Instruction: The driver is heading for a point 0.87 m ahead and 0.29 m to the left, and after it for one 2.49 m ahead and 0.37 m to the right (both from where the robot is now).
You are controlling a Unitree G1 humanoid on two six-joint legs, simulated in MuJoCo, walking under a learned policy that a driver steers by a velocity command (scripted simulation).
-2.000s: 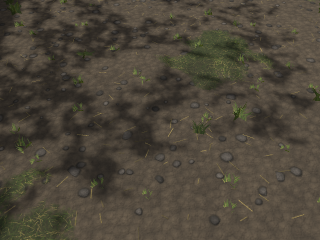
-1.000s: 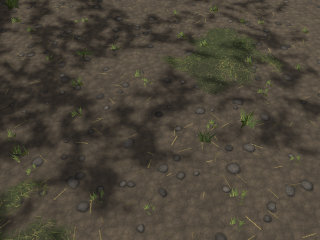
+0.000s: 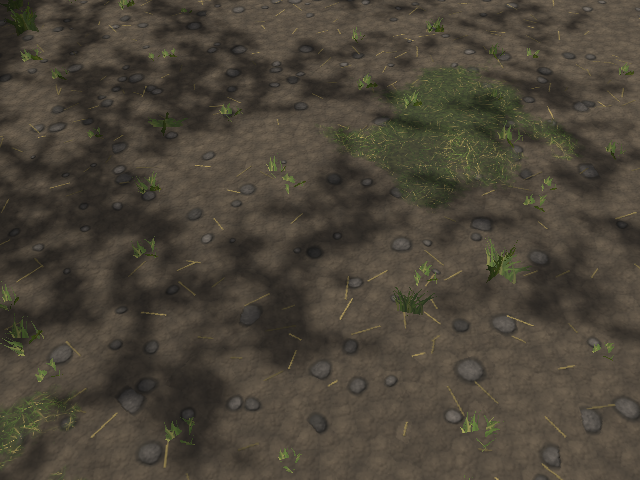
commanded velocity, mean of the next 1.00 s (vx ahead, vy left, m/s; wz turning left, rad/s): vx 0.49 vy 0.00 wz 0.28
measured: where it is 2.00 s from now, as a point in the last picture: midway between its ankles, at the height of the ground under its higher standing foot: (238, 303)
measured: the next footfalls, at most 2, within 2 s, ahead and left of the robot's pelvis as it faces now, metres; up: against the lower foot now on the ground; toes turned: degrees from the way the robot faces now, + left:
left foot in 0.30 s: +0.33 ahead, +0.06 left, -0.18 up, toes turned +4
right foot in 0.66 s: +0.64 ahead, -0.10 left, -0.18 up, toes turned +8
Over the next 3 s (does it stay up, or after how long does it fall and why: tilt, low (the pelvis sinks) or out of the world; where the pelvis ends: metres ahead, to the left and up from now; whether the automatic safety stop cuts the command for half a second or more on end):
stays up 1.59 0.26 -0.18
